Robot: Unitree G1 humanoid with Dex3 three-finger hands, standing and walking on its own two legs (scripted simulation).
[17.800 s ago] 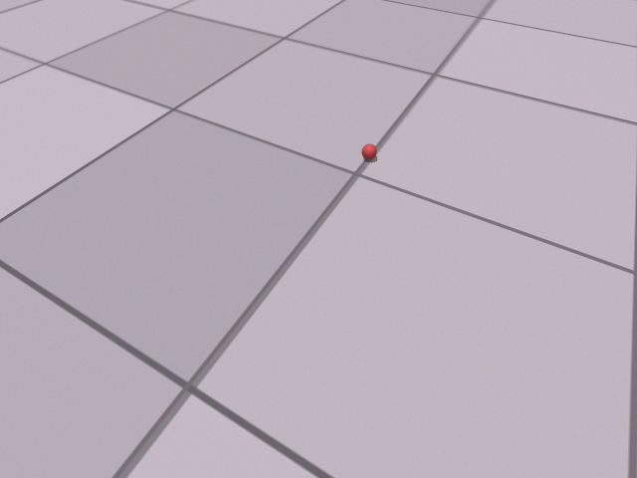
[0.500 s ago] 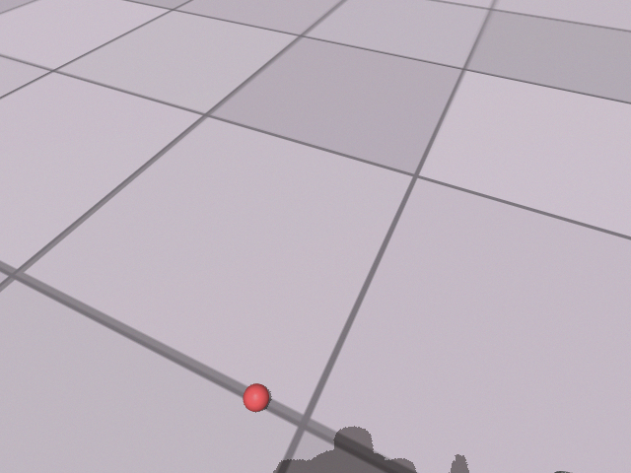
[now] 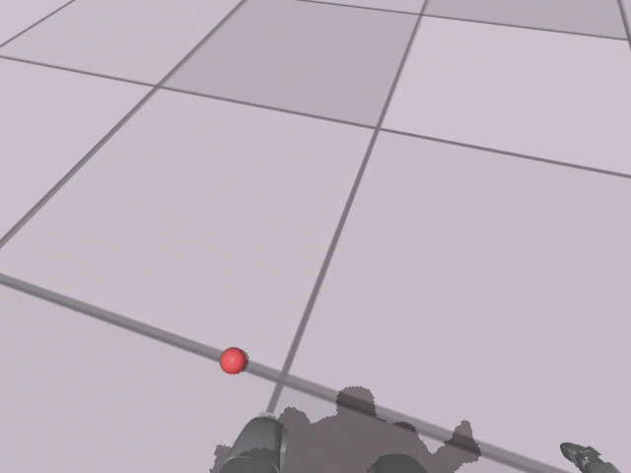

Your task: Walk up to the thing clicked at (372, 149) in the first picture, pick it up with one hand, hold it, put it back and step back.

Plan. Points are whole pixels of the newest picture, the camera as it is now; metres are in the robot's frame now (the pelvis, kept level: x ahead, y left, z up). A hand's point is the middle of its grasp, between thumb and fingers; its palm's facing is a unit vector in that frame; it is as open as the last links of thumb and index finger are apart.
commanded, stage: walk up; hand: left
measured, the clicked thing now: (232, 360) +0.48 +0.29 -0.69
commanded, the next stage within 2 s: none
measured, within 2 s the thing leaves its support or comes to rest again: neither
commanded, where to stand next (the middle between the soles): +0.11 +0.02 m, yaw +4 degrees
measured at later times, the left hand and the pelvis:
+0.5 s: hand out of the picture +0.08 +0.36 -0.13, palm faces +0.05 -0.91 -0.40, open 7.4 cm; pelvis +0.04 +0.06 +0.02, yaw +4 degrees
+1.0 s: hand out of the picture +0.08 +0.28 -0.12, palm faces +0.05 -0.92 -0.40, open 7.4 cm; pelvis +0.00 +0.01 +0.01, yaw +5 degrees
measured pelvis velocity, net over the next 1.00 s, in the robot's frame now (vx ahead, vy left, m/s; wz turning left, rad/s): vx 0.00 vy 0.01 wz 0.08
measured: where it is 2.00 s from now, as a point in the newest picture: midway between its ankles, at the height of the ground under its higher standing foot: outside the picture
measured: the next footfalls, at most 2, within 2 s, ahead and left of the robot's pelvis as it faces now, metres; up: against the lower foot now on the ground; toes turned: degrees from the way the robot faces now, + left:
left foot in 0.30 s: +0.11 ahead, +0.18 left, +0.00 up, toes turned +5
right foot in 0.76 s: +0.11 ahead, -0.13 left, +0.00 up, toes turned +5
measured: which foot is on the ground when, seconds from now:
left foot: up 0.00-0.28, down 0.30-0.78, up 0.80-1.00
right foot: down 0.00-0.32, up 0.34-0.74, down 0.76-1.00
